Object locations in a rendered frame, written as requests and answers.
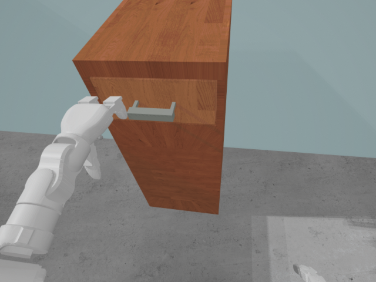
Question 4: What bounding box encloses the left robot forearm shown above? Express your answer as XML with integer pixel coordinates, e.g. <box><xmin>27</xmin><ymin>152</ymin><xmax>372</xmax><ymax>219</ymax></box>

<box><xmin>0</xmin><ymin>133</ymin><xmax>91</xmax><ymax>259</ymax></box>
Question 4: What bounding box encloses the cabinet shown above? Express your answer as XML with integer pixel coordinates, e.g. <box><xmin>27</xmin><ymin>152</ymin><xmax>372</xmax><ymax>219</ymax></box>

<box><xmin>72</xmin><ymin>0</ymin><xmax>232</xmax><ymax>214</ymax></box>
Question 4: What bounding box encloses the drawer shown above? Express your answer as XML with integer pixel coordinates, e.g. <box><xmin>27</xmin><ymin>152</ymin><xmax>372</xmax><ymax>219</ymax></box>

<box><xmin>90</xmin><ymin>77</ymin><xmax>217</xmax><ymax>125</ymax></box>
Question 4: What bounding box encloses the robot right hand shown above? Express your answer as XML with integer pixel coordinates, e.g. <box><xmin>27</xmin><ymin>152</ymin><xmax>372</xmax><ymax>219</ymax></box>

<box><xmin>293</xmin><ymin>263</ymin><xmax>327</xmax><ymax>282</ymax></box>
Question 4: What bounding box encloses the robot left upper arm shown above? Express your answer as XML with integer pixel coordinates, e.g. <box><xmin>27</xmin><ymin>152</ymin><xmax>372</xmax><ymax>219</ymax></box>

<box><xmin>0</xmin><ymin>259</ymin><xmax>46</xmax><ymax>282</ymax></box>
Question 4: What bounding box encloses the handle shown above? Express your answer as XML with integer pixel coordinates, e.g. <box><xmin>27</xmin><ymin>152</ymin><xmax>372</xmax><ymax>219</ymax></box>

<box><xmin>127</xmin><ymin>100</ymin><xmax>176</xmax><ymax>122</ymax></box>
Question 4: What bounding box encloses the robot left hand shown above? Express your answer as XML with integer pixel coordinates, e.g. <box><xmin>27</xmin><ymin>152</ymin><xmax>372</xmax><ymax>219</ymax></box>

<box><xmin>61</xmin><ymin>96</ymin><xmax>127</xmax><ymax>180</ymax></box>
